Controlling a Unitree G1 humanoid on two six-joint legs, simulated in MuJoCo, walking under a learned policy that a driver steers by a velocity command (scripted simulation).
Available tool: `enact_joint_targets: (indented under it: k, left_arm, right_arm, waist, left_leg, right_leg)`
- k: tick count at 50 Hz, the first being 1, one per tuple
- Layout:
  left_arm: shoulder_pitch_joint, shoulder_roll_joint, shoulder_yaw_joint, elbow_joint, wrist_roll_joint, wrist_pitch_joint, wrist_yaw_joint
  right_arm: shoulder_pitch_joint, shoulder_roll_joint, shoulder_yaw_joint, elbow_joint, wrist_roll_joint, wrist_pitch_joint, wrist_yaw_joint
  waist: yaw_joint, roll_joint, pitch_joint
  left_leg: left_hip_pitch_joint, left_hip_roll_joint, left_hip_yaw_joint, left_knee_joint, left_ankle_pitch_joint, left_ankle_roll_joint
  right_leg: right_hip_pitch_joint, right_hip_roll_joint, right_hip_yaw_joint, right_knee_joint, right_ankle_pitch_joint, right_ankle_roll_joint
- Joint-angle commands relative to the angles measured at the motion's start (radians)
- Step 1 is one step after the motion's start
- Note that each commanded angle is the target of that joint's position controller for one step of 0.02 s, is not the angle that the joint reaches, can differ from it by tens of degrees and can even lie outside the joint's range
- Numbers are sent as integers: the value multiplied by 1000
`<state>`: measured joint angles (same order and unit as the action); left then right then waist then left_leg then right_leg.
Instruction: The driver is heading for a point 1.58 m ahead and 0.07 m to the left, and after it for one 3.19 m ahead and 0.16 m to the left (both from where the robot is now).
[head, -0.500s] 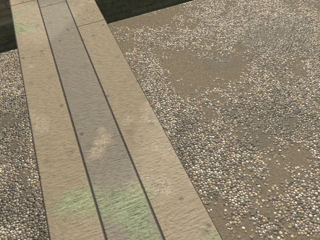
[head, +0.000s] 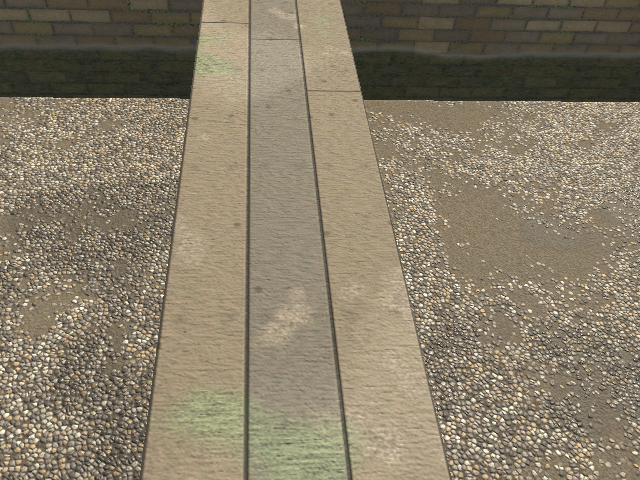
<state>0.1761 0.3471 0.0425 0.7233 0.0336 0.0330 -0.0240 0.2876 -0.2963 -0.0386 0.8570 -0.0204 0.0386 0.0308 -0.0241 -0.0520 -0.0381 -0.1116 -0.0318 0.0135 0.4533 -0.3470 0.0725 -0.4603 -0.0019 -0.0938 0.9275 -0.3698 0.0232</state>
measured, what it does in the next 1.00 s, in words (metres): walks ahead, turning left: right foot, then left foot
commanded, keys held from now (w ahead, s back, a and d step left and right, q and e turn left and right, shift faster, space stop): w+q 0.34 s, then w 0.56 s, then w+e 0.10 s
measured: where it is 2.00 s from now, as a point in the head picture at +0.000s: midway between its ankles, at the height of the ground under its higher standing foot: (273, 314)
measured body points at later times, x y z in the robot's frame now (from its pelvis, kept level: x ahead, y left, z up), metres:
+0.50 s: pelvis +0.22 -0.03 +0.01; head +0.22 -0.04 +0.46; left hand +0.14 +0.22 -0.12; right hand +0.44 -0.25 -0.11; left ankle +0.20 +0.10 -0.65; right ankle +0.20 -0.13 -0.74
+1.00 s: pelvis +0.46 +0.07 +0.01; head +0.45 +0.08 +0.46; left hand +0.47 +0.37 -0.12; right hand +0.49 -0.18 -0.13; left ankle +0.40 +0.12 -0.74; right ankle +0.55 -0.04 -0.62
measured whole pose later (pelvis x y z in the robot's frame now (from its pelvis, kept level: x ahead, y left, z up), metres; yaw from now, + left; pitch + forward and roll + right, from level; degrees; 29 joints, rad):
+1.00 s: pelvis +0.46 +0.07 +0.01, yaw +17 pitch -2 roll +0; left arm 0.21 0.32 0.04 0.89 0.01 0.02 -0.03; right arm 0.45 -0.23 0.03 1.03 -0.02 -0.11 0.04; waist -0.02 -0.02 0.01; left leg -0.04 -0.05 0.08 0.28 -0.22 0.09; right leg -0.67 0.00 0.03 1.24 -0.14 -0.03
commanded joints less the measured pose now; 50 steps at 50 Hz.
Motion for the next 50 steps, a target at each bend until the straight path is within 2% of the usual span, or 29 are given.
enact_joint_targets:
  k: [1,3,6,8,11,12,13,14,15,16,17,18,20,24,27,30,32,34,36,37,38,39,40,41,43,44,47,48,50]
  left_arm:
    - [-70,123,30,-60,8,-32,-11]
    - [-61,94,19,-48,7,-31,-21]
    - [-129,53,-4,-67,0,-31,-24]
    - [-149,56,-10,-81,-5,-34,-19]
    - [-9,80,-8,-56,-26,-51,1]
    - [144,84,2,-7,-28,-64,12]
    - [316,130,21,48,-17,-81,26]
    - [413,249,37,57,5,-91,38]
    - [367,268,44,52,-6,-77,39]
    - [247,187,26,29,-1,-75,39]
    - [163,105,7,8,-6,-86,30]
    - [135,63,-6,21,-6,-97,24]
    - [164,-8,-29,67,-5,-126,18]
    - [272,8,-33,152,8,-144,7]
    - [293,39,-27,167,8,-144,5]
    - [325,40,-28,194,17,-133,11]
    - [332,74,-11,209,18,-116,15]
    - [323,85,2,221,8,-101,13]
    - [316,89,6,235,-10,-90,6]
    - [282,110,12,219,-34,-90,6]
    - [335,-1,-7,172,-58,-94,-4]
    - [232,80,11,173,-45,-83,13]
    - [186,55,2,160,-48,-85,20]
    - [164,47,-6,157,-36,-84,31]
    - [228,24,-6,195,-31,-54,19]
    - [236,26,-2,195,-30,-39,11]
    - [190,8,1,174,-30,-9,-1]
    - [176,5,2,175,-24,-2,-5]
    - [127,9,4,173,-18,9,-18]
  right_arm:
    - [-90,-175,-35,-63,6,-39,-15]
    - [-52,-156,-29,-43,12,-55,-8]
    - [-6,-188,-38,-20,3,-64,-7]
    - [19,-213,-47,-6,-1,-64,-10]
    - [-29,-240,-55,-10,-2,-58,-18]
    - [-86,-234,-55,-22,-1,-60,-19]
    - [-128,-199,-46,-40,3,-69,-14]
    - [-83,-69,-17,-80,15,-82,-3]
    - [-48,-106,-20,-95,4,-76,12]
    - [-63,-140,-25,-66,-7,-62,12]
    - [-109,-160,-27,-63,-25,-59,17]
    - [-86,-139,-24,-42,-22,-59,18]
    - [-50,-107,-12,-17,-35,-41,28]
    - [-114,-66,12,-23,-10,-32,42]
    - [-246,-59,28,-58,-16,-40,56]
    - [-354,-50,46,-96,-13,-43,60]
    - [-370,-59,55,-104,-18,-47,58]
    - [-308,-53,60,-95,-11,-63,46]
    - [15,-80,41,10,-4,-78,29]
    - [214,-126,17,71,-11,-87,12]
    - [309,-276,-17,88,-12,-80,-1]
    - [303,-268,-24,95,28,-81,0]
    - [210,-225,-17,91,15,-91,-13]
    - [94,-119,6,60,6,-112,-2]
    - [-1,-5,41,53,-4,-136,11]
    - [18,6,51,67,-6,-150,15]
    - [70,-35,49,99,-8,-172,7]
    - [87,-34,49,108,2,-173,6]
    - [120,-14,60,121,0,-173,10]
  waist:
    - [31,149,119]
    - [27,125,107]
    - [-6,140,136]
    - [-19,171,140]
    - [49,174,116]
    - [142,127,68]
    - [228,14,-19]
    - [200,-285,-162]
    - [136,-343,-211]
    - [92,-160,-47]
    - [81,-55,77]
    - [57,-36,115]
    - [39,-63,101]
    - [36,-9,93]
    - [67,-16,129]
    - [94,-37,172]
    - [104,-26,181]
    - [63,-29,163]
    - [-75,-9,-1]
    - [-155,57,-108]
    - [-113,317,-250]
    - [-142,181,-255]
    - [-85,161,-71]
    - [-34,77,62]
    - [60,76,89]
    - [73,86,81]
    - [83,92,87]
    - [78,82,95]
    - [59,115,115]
  left_leg:
    - [68,211,-321,-301,-26,182]
    - [60,188,-272,-274,142,175]
    - [35,174,-248,-227,282,156]
    - [35,194,-272,-194,346,149]
    - [-17,216,-318,-128,411,116]
    - [-79,181,-301,7,435,101]
    - [-181,87,-225,267,424,66]
    - [-368,-70,-114,592,-55,24]
    - [-508,-102,-151,741,-198,18]
    - [-563,-19,-146,831,-134,16]
    - [-562,35,-123,820,-16,1]
    - [-508,65,-115,789,56,-23]
    - [-429,77,-89,770,115,-53]
    - [-490,42,-84,681,182,-51]
    - [-479,39,-45,508,256,-36]
    - [-467,39,34,374,162,-20]
    - [-437,32,82,300,66,-1]
    - [-297,10,110,199,95,35]
    - [33,-51,134,95,154,80]
    - [320,71,-29,86,136,106]
    - [521,431,-607,-52,208,232]
    - [484,420,-702,-145,192,252]
    - [348,422,-566,-171,197,242]
    - [152,382,-470,-198,350,209]
    - [-41,292,-294,-236,530,153]
    - [-65,280,-261,-247,555,145]
    - [-63,265,-162,-294,552,142]
    - [-25,257,-125,-302,552,123]
    - [-1,236,-50,-308,497,89]
  right_leg:
    - [-273,-33,76,125,111,42]
    - [-223,-31,57,101,132,47]
    - [-152,-27,39,-51,125,39]
    - [-97,-24,40,-134,84,18]
    - [107,-11,51,-264,43,-28]
    - [295,14,41,-356,88,-39]
    - [516,-45,100,-438,131,-44]
    - [708,-334,512,-607,-99,-80]
    - [669,-404,867,-750,-274,-138]
    - [533,-410,776,-741,-412,-146]
    - [392,-363,618,-758,-307,-153]
    - [321,-306,476,-771,-116,-145]
    - [281,-248,300,-772,156,-154]
    - [381,-247,153,-720,453,-168]
    - [358,-243,79,-720,425,-160]
    - [368,-262,63,-728,477,-184]
    - [392,-273,60,-712,522,-196]
    - [377,-252,31,-615,664,-185]
    - [347,-209,-22,-277,863,-157]
    - [125,-161,-18,-10,614,-135]
    - [-183,58,-38,436,-183,-67]
    - [-279,72,175,537,-168,-84]
    - [-344,23,163,568,-92,-97]
    - [-290,-26,141,518,8,-85]
    - [-125,-53,140,411,50,-66]
    - [-91,-44,140,392,82,-60]
    - [-136,-4,132,370,202,-53]
    - [-191,1,134,369,250,-54]
    - [-241,-4,126,319,336,-54]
